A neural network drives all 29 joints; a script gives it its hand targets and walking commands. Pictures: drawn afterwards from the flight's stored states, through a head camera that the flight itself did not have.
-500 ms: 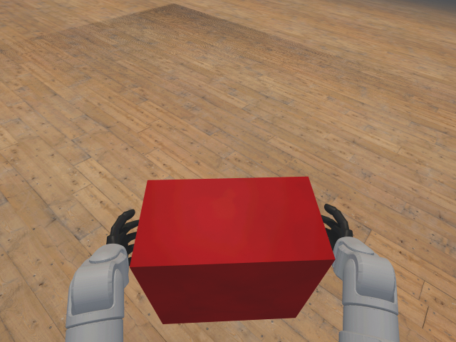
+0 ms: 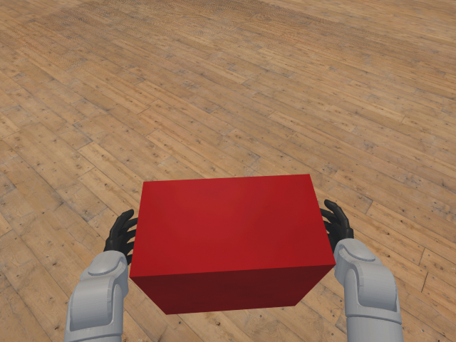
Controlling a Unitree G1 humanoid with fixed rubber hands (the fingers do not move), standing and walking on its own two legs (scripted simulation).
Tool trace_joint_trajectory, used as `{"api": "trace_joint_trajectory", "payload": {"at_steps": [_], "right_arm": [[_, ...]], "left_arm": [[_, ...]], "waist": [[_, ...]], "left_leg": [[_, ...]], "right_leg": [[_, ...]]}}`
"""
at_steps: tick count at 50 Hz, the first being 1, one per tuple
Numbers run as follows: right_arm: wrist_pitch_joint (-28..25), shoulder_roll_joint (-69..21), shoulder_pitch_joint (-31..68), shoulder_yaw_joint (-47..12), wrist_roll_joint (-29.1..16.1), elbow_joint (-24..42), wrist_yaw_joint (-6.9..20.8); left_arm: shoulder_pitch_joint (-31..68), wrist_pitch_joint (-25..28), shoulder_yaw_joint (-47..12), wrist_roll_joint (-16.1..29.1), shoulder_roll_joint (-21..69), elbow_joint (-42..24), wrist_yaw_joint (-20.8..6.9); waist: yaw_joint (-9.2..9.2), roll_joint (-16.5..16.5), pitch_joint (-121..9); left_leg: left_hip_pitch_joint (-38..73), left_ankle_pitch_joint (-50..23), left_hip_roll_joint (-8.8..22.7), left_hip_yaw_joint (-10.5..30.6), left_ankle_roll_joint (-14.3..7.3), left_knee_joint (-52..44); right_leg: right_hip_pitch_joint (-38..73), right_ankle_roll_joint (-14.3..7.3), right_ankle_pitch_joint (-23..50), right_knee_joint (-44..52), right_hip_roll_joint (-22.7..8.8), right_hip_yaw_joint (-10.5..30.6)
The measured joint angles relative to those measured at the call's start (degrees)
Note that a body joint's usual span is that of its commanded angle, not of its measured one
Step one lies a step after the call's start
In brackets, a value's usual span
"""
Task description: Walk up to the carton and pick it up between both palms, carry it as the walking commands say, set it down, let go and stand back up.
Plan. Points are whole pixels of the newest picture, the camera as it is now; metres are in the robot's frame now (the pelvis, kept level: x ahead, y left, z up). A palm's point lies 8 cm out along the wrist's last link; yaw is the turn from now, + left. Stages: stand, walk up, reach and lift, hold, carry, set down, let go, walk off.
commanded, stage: carry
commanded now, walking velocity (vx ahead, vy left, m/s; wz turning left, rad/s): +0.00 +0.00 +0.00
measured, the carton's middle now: (229, 252) +0.29 -0.01 -0.03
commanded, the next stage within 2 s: none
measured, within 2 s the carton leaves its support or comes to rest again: neither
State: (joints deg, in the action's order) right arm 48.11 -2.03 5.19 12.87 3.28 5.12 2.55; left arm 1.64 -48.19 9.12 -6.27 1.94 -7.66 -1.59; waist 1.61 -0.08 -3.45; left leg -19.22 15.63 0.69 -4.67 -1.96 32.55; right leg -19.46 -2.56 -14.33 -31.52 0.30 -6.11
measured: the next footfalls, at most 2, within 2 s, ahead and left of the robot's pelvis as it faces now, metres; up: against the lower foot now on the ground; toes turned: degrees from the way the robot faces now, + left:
none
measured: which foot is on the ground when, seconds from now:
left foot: down 0.00-1.00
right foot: down 0.00-1.00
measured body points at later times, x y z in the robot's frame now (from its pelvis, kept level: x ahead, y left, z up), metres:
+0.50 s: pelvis -0.05 +0.01 +0.00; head -0.03 +0.01 +0.45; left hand +0.24 +0.20 +0.03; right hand +0.25 -0.17 +0.04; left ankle +0.02 +0.10 -0.73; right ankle +0.02 -0.09 -0.73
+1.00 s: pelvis -0.02 +0.02 +0.00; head -0.02 +0.01 +0.46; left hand +0.28 +0.21 +0.04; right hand +0.29 -0.17 +0.05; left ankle +0.02 +0.10 -0.73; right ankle +0.02 -0.09 -0.73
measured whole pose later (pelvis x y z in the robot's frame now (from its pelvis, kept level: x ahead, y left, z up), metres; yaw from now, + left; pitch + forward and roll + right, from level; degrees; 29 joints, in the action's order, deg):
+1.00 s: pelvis -0.02 +0.02 +0.00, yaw +0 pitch +2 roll +0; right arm 50.8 -0.2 13.7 13.3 5.0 -4.0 1.2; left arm 11.5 -51.4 9.8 -5.5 -0.8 3.4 -1.0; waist -0.7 -0.9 -3.7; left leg -18.6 12.0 -0.7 -5.9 -3.5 28.5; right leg -19.1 -1.2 -10.6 -27.8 -0.9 -5.0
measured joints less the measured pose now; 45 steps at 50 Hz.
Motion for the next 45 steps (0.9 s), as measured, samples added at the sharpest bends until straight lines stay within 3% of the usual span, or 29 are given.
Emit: {"api": "trace_joint_trajectory", "payload": {"at_steps": [3,9,17,24,29,34,39,45], "right_arm": [[1.7,0.6,-0.6,-0.3,-1.6,1.6,-0.9],[3.1,2.5,8.1,0.0,1.9,-8.5,-1.1],[1.4,0.5,7.9,1.9,4.2,-14.9,-0.1],[3.5,1.8,7.8,-0.2,-0.3,-5.0,-2.4],[3.6,0.5,8.0,1.6,-0.7,-1.1,-2.5],[3.6,-0.3,7.3,2.7,1.0,-4.2,-1.7],[3.6,-0.8,5.8,2.5,3.2,-7.2,-0.3],[2.3,0.4,7.1,1.5,4.0,-11.9,-0.3]], "left_arm": [[0.7,-2.7,-0.1,1.0,-0.1,-1.6,0.7],[8.5,-1.9,1.3,-0.5,-1.3,10.5,-0.1],[8.3,-1.7,1.4,-1.5,-1.8,15.7,-0.5],[8.2,-2.8,1.7,2.0,-2.1,6.7,0.6],[9.2,-3.4,3.0,2.3,-0.8,3.3,1.1],[7.6,-2.3,3.1,0.9,0.2,6.7,0.6],[5.6,-3.1,2.2,-0.8,0.1,8.4,0.2],[8.3,-3.1,1.6,-1.5,-1.4,13.3,-0.3]], "waist": [[-0.27,-1.3,-0.8],[-1.41,-1.0,-3.6],[-2.25,-0.7,-3.8],[-2.29,-1.5,3.7],[-1.81,-0.8,3.7],[-1.32,0.0,-1.5],[-2.01,0.3,-6.1],[-2.33,-0.3,-4.3]], "left_leg": [[1.0,-0.3,-0.1,0.1,-0.2,-0.3],[2.2,-2.4,-0.6,-1.0,-0.7,-2.0],[0.9,-4.8,-1.2,-0.9,-0.9,-3.9],[-2.5,-6.3,-0.6,-0.9,-1.3,-3.1],[-2.8,-6.0,-0.5,-0.7,-1.4,-2.5],[-0.5,-4.4,-1.3,-1.1,-1.8,-2.9],[1.4,-3.8,-1.9,-1.8,-1.8,-4.4],[1.7,-3.4,-1.8,-1.5,-1.6,-4.3]], "right_leg": [[1.4,0.1,0.8,1.0,-0.1,-0.1],[2.0,0.6,2.6,2.0,-0.6,0.9],[0.4,0.9,4.3,2.9,-1.1,0.7],[-2.0,0.6,7.0,4.2,-0.5,0.5],[-1.8,0.6,7.2,4.6,-0.4,0.3],[-0.4,1.1,4.8,3.2,-1.2,0.9],[0.4,1.7,3.6,2.9,-1.7,1.7],[1.0,1.6,3.3,3.3,-1.5,1.4]]}}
